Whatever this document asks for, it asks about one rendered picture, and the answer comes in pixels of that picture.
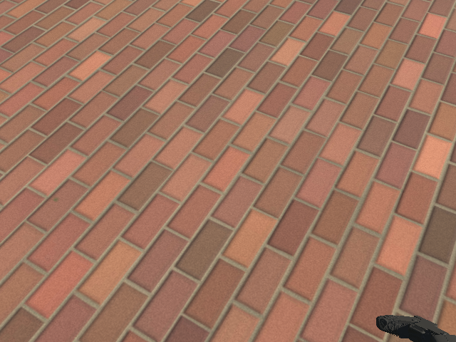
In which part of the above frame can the right robot hand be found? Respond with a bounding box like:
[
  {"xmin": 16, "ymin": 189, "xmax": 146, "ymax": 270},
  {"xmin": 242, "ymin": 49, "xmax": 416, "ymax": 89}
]
[{"xmin": 376, "ymin": 315, "xmax": 456, "ymax": 342}]

